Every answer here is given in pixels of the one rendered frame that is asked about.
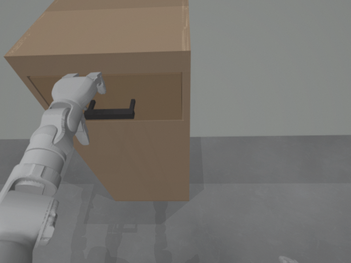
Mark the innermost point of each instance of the handle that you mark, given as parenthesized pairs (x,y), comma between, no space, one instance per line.
(122,113)

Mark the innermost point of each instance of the left robot hand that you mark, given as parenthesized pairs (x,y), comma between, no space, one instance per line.
(80,90)

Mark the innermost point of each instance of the left robot forearm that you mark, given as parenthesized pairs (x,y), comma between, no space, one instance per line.
(40,168)

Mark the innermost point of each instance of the robot left upper arm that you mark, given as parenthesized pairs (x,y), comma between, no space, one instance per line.
(27,220)

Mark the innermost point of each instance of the drawer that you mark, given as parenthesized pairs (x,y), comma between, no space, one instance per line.
(158,96)

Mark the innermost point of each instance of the cabinet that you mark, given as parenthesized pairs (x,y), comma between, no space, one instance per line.
(146,160)

